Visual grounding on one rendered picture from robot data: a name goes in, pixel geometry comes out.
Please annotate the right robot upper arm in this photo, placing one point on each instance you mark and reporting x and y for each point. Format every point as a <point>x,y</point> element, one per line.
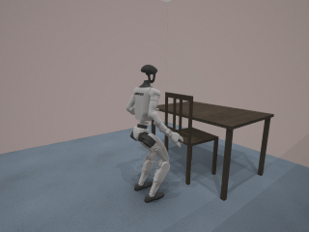
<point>154,97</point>

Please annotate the table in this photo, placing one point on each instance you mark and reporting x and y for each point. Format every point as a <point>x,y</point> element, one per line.
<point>229,118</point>

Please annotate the robot right forearm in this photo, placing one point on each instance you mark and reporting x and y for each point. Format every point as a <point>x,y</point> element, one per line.
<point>160,125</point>

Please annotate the right robot shin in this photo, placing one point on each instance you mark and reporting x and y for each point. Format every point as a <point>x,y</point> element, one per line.
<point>159,176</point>

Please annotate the chair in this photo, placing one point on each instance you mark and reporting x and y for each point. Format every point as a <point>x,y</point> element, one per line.
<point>191,136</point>

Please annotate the robot right hand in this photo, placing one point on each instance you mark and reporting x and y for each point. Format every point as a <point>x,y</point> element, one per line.
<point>175,137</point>

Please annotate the robot head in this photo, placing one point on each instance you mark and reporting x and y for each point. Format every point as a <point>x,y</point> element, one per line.
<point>148,70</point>

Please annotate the left robot upper arm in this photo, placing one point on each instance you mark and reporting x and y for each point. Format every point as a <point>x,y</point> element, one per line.
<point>130,107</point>

